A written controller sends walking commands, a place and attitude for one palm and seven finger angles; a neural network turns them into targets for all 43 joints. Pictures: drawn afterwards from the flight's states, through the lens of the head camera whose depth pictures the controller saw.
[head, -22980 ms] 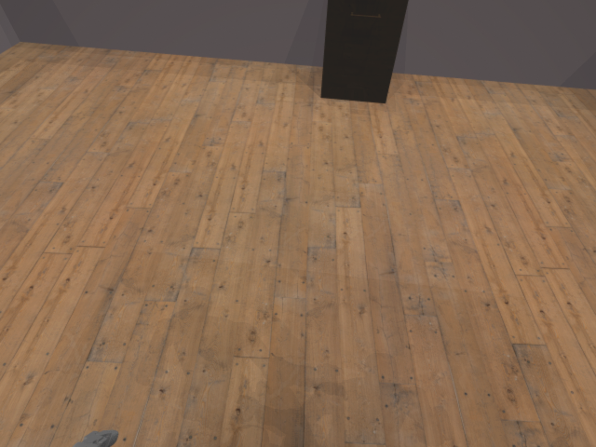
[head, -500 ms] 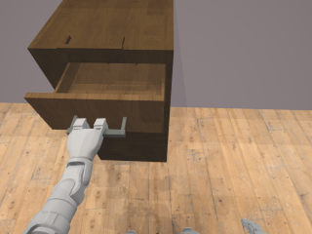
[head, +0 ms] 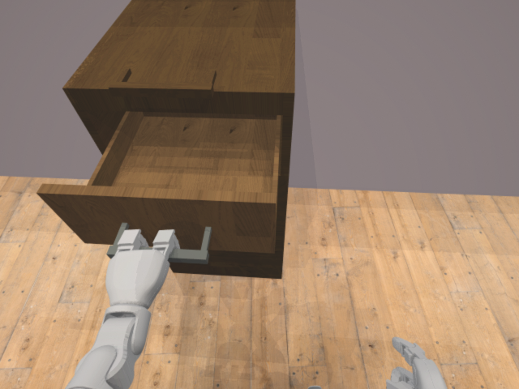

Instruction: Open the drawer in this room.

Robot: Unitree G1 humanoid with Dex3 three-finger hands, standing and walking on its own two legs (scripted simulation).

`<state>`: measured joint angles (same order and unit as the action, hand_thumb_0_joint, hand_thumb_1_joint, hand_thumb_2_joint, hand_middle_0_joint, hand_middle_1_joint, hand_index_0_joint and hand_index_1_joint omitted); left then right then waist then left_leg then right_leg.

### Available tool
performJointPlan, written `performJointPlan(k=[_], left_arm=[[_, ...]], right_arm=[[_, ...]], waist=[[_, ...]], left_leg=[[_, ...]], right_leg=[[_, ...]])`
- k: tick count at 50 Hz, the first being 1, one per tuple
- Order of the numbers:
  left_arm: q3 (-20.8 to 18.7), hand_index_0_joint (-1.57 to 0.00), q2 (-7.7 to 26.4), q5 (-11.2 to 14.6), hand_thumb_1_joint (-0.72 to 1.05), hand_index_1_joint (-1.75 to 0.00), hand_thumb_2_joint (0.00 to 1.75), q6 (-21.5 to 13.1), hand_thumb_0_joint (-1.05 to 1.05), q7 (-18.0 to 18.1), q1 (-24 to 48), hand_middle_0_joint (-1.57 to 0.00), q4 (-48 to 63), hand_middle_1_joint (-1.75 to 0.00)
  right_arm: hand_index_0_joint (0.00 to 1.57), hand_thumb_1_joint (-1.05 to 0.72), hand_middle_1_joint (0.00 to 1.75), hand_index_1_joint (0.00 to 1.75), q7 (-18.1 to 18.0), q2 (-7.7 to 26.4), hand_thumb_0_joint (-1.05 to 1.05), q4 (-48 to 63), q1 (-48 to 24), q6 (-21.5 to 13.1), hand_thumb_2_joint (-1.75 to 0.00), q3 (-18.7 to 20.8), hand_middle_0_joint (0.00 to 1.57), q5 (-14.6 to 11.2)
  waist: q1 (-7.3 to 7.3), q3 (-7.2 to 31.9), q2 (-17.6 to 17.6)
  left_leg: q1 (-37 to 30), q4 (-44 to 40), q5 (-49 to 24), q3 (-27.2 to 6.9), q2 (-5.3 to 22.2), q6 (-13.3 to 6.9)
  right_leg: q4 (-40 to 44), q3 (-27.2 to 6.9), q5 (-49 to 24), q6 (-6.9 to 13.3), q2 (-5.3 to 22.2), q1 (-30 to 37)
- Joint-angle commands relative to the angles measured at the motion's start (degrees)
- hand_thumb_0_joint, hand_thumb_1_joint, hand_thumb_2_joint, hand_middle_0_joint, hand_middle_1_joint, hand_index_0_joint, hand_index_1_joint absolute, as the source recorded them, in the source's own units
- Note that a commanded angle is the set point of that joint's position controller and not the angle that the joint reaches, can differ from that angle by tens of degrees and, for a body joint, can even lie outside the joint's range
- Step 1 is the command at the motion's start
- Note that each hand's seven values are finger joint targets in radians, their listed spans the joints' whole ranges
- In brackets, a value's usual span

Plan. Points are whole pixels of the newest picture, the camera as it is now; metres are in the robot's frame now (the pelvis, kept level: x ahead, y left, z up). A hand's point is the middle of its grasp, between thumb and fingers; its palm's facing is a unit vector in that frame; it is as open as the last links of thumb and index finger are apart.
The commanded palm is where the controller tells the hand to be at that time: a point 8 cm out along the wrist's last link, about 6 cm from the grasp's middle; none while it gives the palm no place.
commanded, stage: pull the drawer open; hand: left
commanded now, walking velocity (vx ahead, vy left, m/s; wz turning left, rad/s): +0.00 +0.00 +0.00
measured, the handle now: (161, 243) +0.35 +0.19 -0.01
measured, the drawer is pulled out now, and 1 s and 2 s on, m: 0.21 0.30 0.30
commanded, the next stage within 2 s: open the thumb to release the handle in 1.16 s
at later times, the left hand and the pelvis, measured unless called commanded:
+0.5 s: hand (142, 320) +0.23 +0.20 -0.03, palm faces +0.00 -0.08 -1.00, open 5.4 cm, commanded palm +0.19 +0.21 +0.02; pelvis +0.00 +0.00 -0.01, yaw +0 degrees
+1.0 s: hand (135, 343) +0.20 +0.20 -0.03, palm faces -0.01 -0.10 -1.00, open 5.5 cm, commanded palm +0.15 +0.21 +0.02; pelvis +0.00 -0.01 -0.01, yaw -1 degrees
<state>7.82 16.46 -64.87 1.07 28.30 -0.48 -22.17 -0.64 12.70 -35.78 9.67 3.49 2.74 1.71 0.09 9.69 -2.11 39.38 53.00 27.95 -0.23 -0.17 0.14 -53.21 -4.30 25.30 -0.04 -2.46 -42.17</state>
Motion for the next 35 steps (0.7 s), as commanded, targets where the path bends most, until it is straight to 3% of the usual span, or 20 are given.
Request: performJointPlan(k=[1,3,7,8,11,15,16,19,21,24,27,28,30,35], left_arm=[[-5.9,-0.4,7.9,0.7,0.9,-1.35,0.9,-0.1,0.0,2.9,-0.8,-0.4,12.4,-1.35],[-4.3,-0.4,6.1,0.5,0.9,-1.35,0.9,0.2,0.0,3.2,-1.5,-0.4,12.8,-1.35],[-6.0,-0.4,8.0,-0.2,0.9,-1.35,0.9,0.0,0.0,3.9,-3.1,-0.4,15.0,-1.35],[-4.5,-0.4,6.4,-0.1,0.9,-1.35,0.9,0.2,0.0,4.0,-3.5,-0.4,15.1,-1.35],[-6.7,-0.4,8.0,0.4,0.9,-1.35,0.9,0.2,0.0,3.9,-7.3,-0.4,16.3,-1.35],[-5.4,-0.4,6.8,0.5,0.9,-1.35,0.9,0.2,0.0,3.9,-9.3,-0.4,17.7,-1.35],[-7.0,-0.4,8.2,0.5,0.9,-1.35,0.9,0.1,0.0,4.0,-10.2,-0.4,18.4,-1.35],[-5.7,-0.4,6.8,0.7,0.9,-1.35,0.9,-0.2,0.0,4.1,-13.9,-0.4,20.4,-1.35],[-7.4,-0.4,7.9,1.2,0.9,-1.35,0.9,-0.4,0.0,4.1,-18.0,-0.4,20.7,-1.35],[-6.9,-0.4,7.6,0.7,0.9,-1.35,0.9,-0.8,0.0,4.4,-17.2,-0.4,22.2,-1.35],[-7.8,-0.4,8.3,0.5,0.9,-1.35,0.9,-1.0,0.0,4.9,-19.1,-0.4,23.2,-1.35],[-6.5,-0.4,7.2,0.3,0.9,-1.35,0.9,-1.0,0.0,5.0,-18.6,-0.4,23.7,-1.35],[-6.4,-0.4,6.9,0.4,0.9,-1.35,0.9,-1.3,0.0,5.2,-21.7,-0.4,24.9,-1.35],[-7.1,-0.4,7.7,0.5,0.9,-1.35,0.9,-1.5,0.0,5.5,-24.0,-0.4,26.8,-1.35]], right_arm=[[0.2,-0.9,0.3,0.3,-0.2,6.8,0.0,8.3,-4.2,-2.3,-0.9,2.0,0.2,0.0],[0.2,-0.9,0.3,0.3,0.0,6.5,0.0,8.4,-4.7,-2.4,-0.9,1.8,0.2,0.1],[0.2,-0.9,0.3,0.3,-0.1,6.5,0.0,8.6,-5.3,-2.5,-0.9,1.9,0.2,0.4],[0.2,-0.9,0.3,0.3,0.0,6.4,0.0,8.6,-5.6,-2.6,-0.9,1.7,0.2,0.5],[0.2,-0.9,0.3,0.3,-0.1,6.4,0.0,8.8,-6.3,-2.8,-0.9,1.6,0.2,0.3],[0.2,-0.9,0.3,0.3,0.0,6.0,0.0,9.1,-7.0,-3.0,-0.9,1.3,0.2,0.4],[0.2,-0.9,0.3,0.3,-0.1,6.2,0.0,9.1,-7.5,-2.9,-0.9,1.3,0.2,0.4],[0.2,-0.9,0.3,0.3,0.2,5.8,0.0,9.8,-7.9,-3.2,-0.9,1.1,0.2,0.5],[0.2,-0.9,0.3,0.3,0.3,5.8,0.0,10.2,-8.3,-3.3,-0.9,0.9,0.2,0.4],[0.2,-0.9,0.3,0.3,0.4,5.7,0.0,10.1,-8.7,-3.2,-0.9,0.9,0.2,0.7],[0.2,-0.9,0.3,0.3,0.5,5.7,0.0,10.4,-9.0,-3.3,-0.9,0.7,0.2,0.8],[0.2,-0.9,0.3,0.3,0.6,5.7,0.0,10.4,-9.2,-3.3,-0.9,0.8,0.2,1.0],[0.2,-0.9,0.3,0.3,0.8,5.5,0.0,10.7,-9.0,-3.5,-0.9,0.9,0.2,1.0],[0.2,-0.9,0.3,0.3,1.0,5.7,0.0,11.1,-9.3,-3.4,-0.9,0.7,0.2,1.1]], waist=[[2.36,14.0,2.8],[1.79,12.5,3.2],[2.58,13.3,2.7],[2.17,12.9,2.9],[3.1,13.3,3.7],[2.69,11.7,3.7],[3.22,12.2,3.5],[3.52,11.9,2.9],[4.05,11.2,3.8],[3.42,10.1,3.7],[3.87,10.5,3.2],[3.32,9.7,3.1],[3.94,11.3,2.8],[3.94,10.4,3.2]], left_leg=[[-8.4,-5.1,-25.0,1.2,-1.8,-0.9],[-8.0,-5.0,-22.7,1.4,-1.9,-1.0],[-8.4,-4.7,-22.1,1.2,-1.9,-0.9],[-8.1,-4.5,-21.9,1.3,-2.0,-0.9],[-7.7,-4.5,-22.4,1.1,-2.2,-0.9],[-7.4,-4.2,-20.9,1.1,-2.3,-0.9],[-7.4,-4.3,-21.4,1.1,-2.3,-0.8],[-7.3,-4.2,-20.6,1.1,-2.4,-0.8],[-6.7,-4.1,-21.3,1.0,-2.4,-0.8],[-6.0,-3.8,-19.0,1.0,-2.5,-0.8],[-5.9,-3.5,-18.2,0.9,-2.5,-0.8],[-6.0,-3.2,-18.1,0.9,-2.5,-0.8],[-6.7,-2.8,-19.4,0.9,-2.4,-0.8],[-5.9,-2.3,-18.6,0.7,-2.5,-0.8]], right_leg=[[5.9,3.0,-24.5,3.2,-0.7,11.0],[6.1,3.1,-23.2,3.1,-0.5,10.1],[5.7,2.7,-21.9,3.2,-0.6,9.6],[5.7,2.8,-22.3,3.2,-0.6,9.5],[5.6,2.3,-23.4,3.3,-0.6,10.8],[5.6,2.2,-22.5,3.1,-0.5,9.7],[5.6,1.6,-22.9,3.3,-0.6,10.3],[5.2,1.7,-22.6,3.3,-0.4,10.4],[5.2,1.4,-23.7,3.4,-0.5,10.9],[5.0,1.1,-21.6,3.3,-0.5,9.3],[4.7,1.0,-20.4,3.3,-0.5,8.9],[4.6,1.0,-20.2,3.3,-0.5,7.8],[3.9,1.5,-20.4,3.4,-0.6,8.1],[3.5,1.3,-19.8,3.4,-0.7,7.2]])
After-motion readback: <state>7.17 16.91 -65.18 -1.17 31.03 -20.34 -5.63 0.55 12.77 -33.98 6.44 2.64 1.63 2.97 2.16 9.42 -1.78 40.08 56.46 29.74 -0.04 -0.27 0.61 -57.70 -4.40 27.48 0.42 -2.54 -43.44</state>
